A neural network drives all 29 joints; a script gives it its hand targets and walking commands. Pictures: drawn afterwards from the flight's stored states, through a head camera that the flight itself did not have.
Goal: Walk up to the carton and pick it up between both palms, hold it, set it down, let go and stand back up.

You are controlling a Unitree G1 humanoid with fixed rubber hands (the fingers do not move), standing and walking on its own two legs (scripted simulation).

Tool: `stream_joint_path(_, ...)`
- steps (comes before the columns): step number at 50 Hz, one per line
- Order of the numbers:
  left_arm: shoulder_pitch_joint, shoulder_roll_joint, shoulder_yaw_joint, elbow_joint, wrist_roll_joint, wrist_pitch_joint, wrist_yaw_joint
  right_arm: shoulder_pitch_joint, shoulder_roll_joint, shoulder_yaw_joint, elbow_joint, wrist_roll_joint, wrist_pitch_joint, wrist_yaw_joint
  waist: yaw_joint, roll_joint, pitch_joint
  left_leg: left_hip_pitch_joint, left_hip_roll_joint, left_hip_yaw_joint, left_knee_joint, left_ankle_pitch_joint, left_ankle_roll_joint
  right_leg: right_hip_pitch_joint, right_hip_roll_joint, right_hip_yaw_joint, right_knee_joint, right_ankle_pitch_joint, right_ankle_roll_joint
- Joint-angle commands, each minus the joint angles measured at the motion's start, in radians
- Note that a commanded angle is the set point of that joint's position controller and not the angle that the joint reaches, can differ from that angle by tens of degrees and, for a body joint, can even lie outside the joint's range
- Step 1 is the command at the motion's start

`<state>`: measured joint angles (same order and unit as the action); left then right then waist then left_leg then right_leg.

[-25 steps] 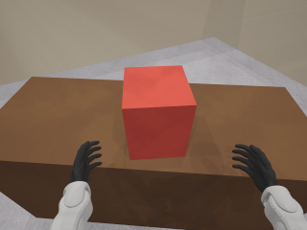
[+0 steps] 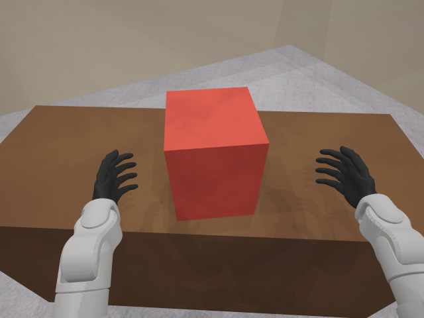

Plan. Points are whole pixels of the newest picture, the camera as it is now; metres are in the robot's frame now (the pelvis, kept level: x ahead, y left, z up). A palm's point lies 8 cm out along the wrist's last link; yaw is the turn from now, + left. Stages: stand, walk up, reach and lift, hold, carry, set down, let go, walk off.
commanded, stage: reach and lift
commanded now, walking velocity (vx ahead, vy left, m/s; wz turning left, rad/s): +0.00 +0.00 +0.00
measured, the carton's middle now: (211, 155) +0.50 +0.03 +0.02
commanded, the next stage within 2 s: none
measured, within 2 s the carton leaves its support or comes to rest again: neither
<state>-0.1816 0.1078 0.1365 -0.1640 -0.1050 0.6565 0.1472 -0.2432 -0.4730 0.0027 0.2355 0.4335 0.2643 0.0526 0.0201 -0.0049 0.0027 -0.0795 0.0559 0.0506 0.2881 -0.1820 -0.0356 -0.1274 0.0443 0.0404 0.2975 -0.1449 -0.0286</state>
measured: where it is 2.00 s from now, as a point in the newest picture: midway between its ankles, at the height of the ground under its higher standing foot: outside the picture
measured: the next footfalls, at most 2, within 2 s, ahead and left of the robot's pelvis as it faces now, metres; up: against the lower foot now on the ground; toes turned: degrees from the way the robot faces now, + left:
none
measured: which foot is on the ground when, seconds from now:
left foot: down 0.00-1.00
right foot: down 0.00-1.00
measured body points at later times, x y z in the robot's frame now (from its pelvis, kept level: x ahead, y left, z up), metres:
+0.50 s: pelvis +0.00 -0.01 +0.00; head +0.00 +0.00 +0.45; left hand +0.37 +0.22 +0.17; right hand +0.43 -0.22 +0.16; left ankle -0.02 +0.14 -0.75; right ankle +0.01 -0.10 -0.75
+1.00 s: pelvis +0.00 +0.00 +0.00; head +0.03 +0.00 +0.45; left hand +0.43 +0.23 +0.22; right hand +0.49 -0.20 +0.21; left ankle -0.02 +0.14 -0.75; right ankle +0.01 -0.10 -0.75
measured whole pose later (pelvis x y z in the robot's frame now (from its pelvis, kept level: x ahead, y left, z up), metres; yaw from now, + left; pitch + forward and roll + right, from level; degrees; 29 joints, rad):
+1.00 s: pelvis +0.00 +0.00 +0.00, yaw +2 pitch +8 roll -1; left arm -0.97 0.27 0.12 0.51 -0.19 0.69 0.17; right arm -1.06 -0.55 0.09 0.97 0.49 0.34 0.08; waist 0.08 0.01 -0.10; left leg -0.30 0.06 0.01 0.35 -0.19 -0.04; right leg -0.30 0.04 0.00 0.30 -0.13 -0.02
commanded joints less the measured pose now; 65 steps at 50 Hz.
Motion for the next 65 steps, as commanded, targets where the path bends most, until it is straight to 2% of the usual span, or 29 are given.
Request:
stream_joint_path(1,-0.347,0.090,0.045,-0.093,0.015,-0.001,0.005,-0.371,-0.171,-0.077,-0.058,0.011,-0.013,0.005,0.012,-0.033,-0.262,0.082,-0.060,-0.006,0.002,0.202,0.025,0.023,0.014,0.000,-0.021,0.190,0.007)
stream_joint_path(5,-0.439,0.099,0.031,-0.085,-0.002,0.025,0.014,-0.479,-0.187,-0.061,-0.006,0.023,0.002,0.018,0.015,-0.020,-0.331,0.062,-0.055,-0.006,0.017,0.182,0.025,0.018,0.017,-0.006,-0.007,0.194,0.009)
stream_joint_path(13,-0.659,0.137,0.050,0.094,-0.007,0.049,0.012,-0.689,-0.194,-0.054,0.121,0.007,0.017,0.008,0.032,-0.047,-0.361,-0.023,-0.065,0.002,0.010,0.111,0.045,0.019,0.003,-0.001,-0.005,0.152,0.036)
stream_joint_path(16,-0.691,0.142,0.051,0.100,-0.020,0.043,0.014,-0.739,-0.201,-0.041,0.142,0.022,0.021,0.014,0.041,-0.063,-0.414,-0.021,-0.056,-0.003,0.017,0.150,0.042,0.045,0.009,-0.013,0.006,0.176,0.043)
stream_joint_path(17,-0.713,0.151,0.040,0.112,-0.025,0.042,0.016,-0.742,-0.215,-0.051,0.168,0.017,0.018,0.014,0.021,-0.049,-0.428,-0.015,-0.058,-0.007,0.023,0.149,0.038,0.038,0.010,-0.021,0.013,0.189,0.039)
stream_joint_path(20,-0.783,0.175,0.052,0.193,-0.021,0.041,0.015,-0.841,-0.219,-0.032,0.210,0.022,0.021,0.014,0.042,-0.065,-0.450,-0.025,-0.056,-0.012,0.027,0.162,0.035,0.026,0.019,-0.021,0.010,0.197,0.039)
stream_joint_path(22,-0.780,0.177,0.050,0.195,-0.014,0.049,0.009,-0.829,-0.230,-0.036,0.214,0.022,0.019,-0.001,0.019,-0.071,-0.478,-0.011,-0.058,-0.013,0.042,0.233,0.030,0.082,0.019,-0.023,0.027,0.313,0.046)
stream_joint_path(23,-0.790,0.178,0.047,0.197,-0.011,0.046,0.012,-0.824,-0.241,-0.048,0.283,0.023,0.022,0.001,0.009,-0.031,-0.456,-0.006,-0.059,-0.011,0.035,0.232,0.019,0.062,0.019,-0.030,0.021,0.292,0.045)
stream_joint_path(24,-0.809,0.192,0.051,0.180,-0.019,0.041,0.012,-0.867,-0.231,-0.026,0.243,0.033,0.019,0.003,0.026,-0.053,-0.496,0.001,-0.057,-0.014,0.046,0.267,0.021,0.071,0.023,-0.032,0.026,0.320,0.048)
stream_joint_path(28,-0.894,0.190,0.046,0.328,-0.015,0.044,0.004,-0.960,-0.220,0.003,0.392,0.024,0.031,0.007,0.029,-0.046,-0.450,-0.047,-0.060,-0.017,0.040,0.241,0.026,0.073,0.011,-0.030,0.023,0.336,0.049)
stream_joint_path(29,-0.901,0.201,0.039,0.290,-0.017,0.037,0.006,-0.950,-0.222,-0.004,0.368,0.033,0.023,0.006,0.018,-0.040,-0.490,-0.027,-0.061,-0.019,0.046,0.261,0.023,0.098,0.009,-0.029,0.028,0.381,0.055)
stream_joint_path(30,-0.867,0.207,0.055,0.280,-0.025,0.026,0.006,-0.972,-0.220,0.019,0.317,0.050,0.015,0.008,0.042,-0.061,-0.536,-0.032,-0.061,-0.018,0.057,0.307,0.025,0.130,0.013,-0.026,0.039,0.439,0.059)
stream_joint_path(31,-0.916,0.210,0.040,0.294,-0.029,0.020,0.003,-0.980,-0.230,0.009,0.369,0.045,0.019,0.007,0.014,-0.040,-0.535,-0.026,-0.064,-0.018,0.056,0.289,0.017,0.111,0.009,-0.034,0.039,0.441,0.062)
stream_joint_path(33,-0.931,0.225,0.047,0.289,-0.032,0.015,0.001,-1.005,-0.241,0.017,0.364,0.050,0.014,0.005,0.024,-0.056,-0.575,-0.031,-0.067,-0.011,0.069,0.340,0.016,0.144,0.009,-0.031,0.054,0.522,0.070)
stream_joint_path(37,-1.037,0.236,0.044,0.371,-0.034,0.013,0.005,-1.103,-0.241,0.027,0.459,0.050,0.025,0.008,0.035,-0.021,-0.541,-0.065,-0.061,-0.018,0.061,0.292,0.011,0.100,0.008,-0.037,0.048,0.446,0.059)
stream_joint_path(40,-1.097,0.266,0.036,0.401,-0.047,-0.008,0.016,-1.161,-0.249,0.032,0.469,0.056,0.020,0.017,0.056,-0.039,-0.613,-0.056,-0.051,-0.020,0.065,0.282,0.015,0.095,0.009,-0.036,0.055,0.427,0.062)
stream_joint_path(41,-1.097,0.264,0.027,0.437,-0.061,-0.009,0.014,-1.162,-0.247,0.035,0.496,0.062,0.026,0.017,0.044,-0.038,-0.609,-0.061,-0.054,-0.020,0.068,0.292,0.012,0.102,0.008,-0.037,0.053,0.448,0.060)
stream_joint_path(42,-1.118,0.264,0.016,0.394,-0.062,-0.016,0.021,-1.176,-0.253,0.035,0.494,0.075,0.020,0.022,0.045,0.000,-0.642,-0.029,-0.053,-0.019,0.076,0.318,0.000,0.081,0.014,-0.047,0.054,0.437,0.056)
stream_joint_path(43,-1.127,0.262,0.024,0.451,-0.063,-0.010,0.022,-1.181,-0.253,0.041,0.534,0.075,0.023,0.023,0.057,-0.004,-0.618,-0.042,-0.050,-0.019,0.086,0.329,-0.003,0.081,0.015,-0.042,0.052,0.452,0.050)
stream_joint_path(44,-1.138,0.280,0.027,0.438,-0.063,-0.003,0.023,-1.197,-0.273,0.041,0.550,0.072,0.024,0.021,0.049,-0.016,-0.628,-0.020,-0.051,-0.022,0.091,0.352,-0.003,0.096,0.018,-0.041,0.052,0.481,0.051)
stream_joint_path(45,-1.177,0.276,0.010,0.526,-0.060,-0.002,0.018,-1.215,-0.258,0.035,0.623,0.056,0.032,0.021,0.029,-0.012,-0.591,-0.051,-0.053,-0.024,0.080,0.299,0.000,0.075,0.010,-0.039,0.042,0.453,0.054)
stream_joint_path(48,-1.238,0.289,-0.005,0.564,-0.099,-0.011,0.029,-1.307,-0.276,0.039,0.596,0.056,0.030,0.030,0.048,-0.047,-0.612,-0.056,-0.048,-0.028,0.090,0.291,0.005,0.056,0.014,-0.049,0.044,0.413,0.046)
stream_joint_path(50,-1.242,0.260,-0.037,0.559,-0.111,-0.023,0.036,-1.323,-0.273,0.037,0.615,0.062,0.022,0.039,0.043,-0.016,-0.668,-0.040,-0.043,-0.033,0.099,0.335,-0.006,0.045,0.022,-0.062,0.058,0.451,0.042)
stream_joint_path(52,-1.274,0.261,-0.034,0.688,-0.115,-0.026,0.031,-1.365,-0.264,0.067,0.689,0.064,0.033,0.045,0.067,-0.044,-0.621,-0.065,-0.043,-0.033,0.099,0.309,0.005,0.027,0.015,-0.054,0.039,0.420,0.040)
stream_joint_path(54,-1.280,0.289,-0.025,0.711,-0.105,-0.032,0.030,-1.377,-0.277,0.069,0.708,0.063,0.030,0.045,0.071,-0.049,-0.642,-0.082,-0.044,-0.029,0.100,0.317,0.002,0.060,0.011,-0.055,0.049,0.469,0.046)
stream_joint_path(60,-1.474,0.328,-0.071,0.763,-0.144,-0.097,0.044,-1.495,-0.282,0.044,0.783,0.046,0.017,0.049,0.038,-0.068,-0.705,-0.103,-0.038,-0.041,0.103,0.268,0.004,-0.002,0.005,-0.072,0.062,0.410,0.050)
stream_joint_path(61,-1.456,0.301,-0.082,0.760,-0.143,-0.112,0.048,-1.492,-0.264,0.048,0.790,0.048,0.006,0.049,0.051,-0.040,-0.735,-0.075,-0.035,-0.042,0.113,0.319,0.000,-0.020,0.006,-0.072,0.053,0.426,0.042)
stream_joint_path(62,-1.463,0.332,-0.063,0.828,-0.140,-0.116,0.045,-1.510,-0.250,0.072,0.802,0.051,0.016,0.053,0.072,-0.058,-0.722,-0.115,-0.041,-0.036,0.112,0.286,0.009,-0.005,-0.002,-0.061,0.053,0.426,0.044)
stream_joint_path(65,-1.482,0.326,-0.070,0.908,-0.134,-0.135,0.047,-1.515,-0.241,0.087,0.869,0.049,0.011,0.054,0.080,-0.041,-0.721,-0.149,-0.043,-0.036,0.118,0.306,-0.005,0.009,-0.006,-0.064,0.066,0.469,0.048)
